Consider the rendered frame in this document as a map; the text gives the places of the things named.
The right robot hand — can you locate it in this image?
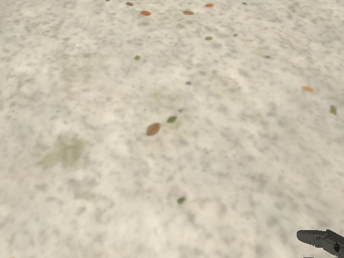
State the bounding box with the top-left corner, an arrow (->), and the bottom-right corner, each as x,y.
297,230 -> 344,258

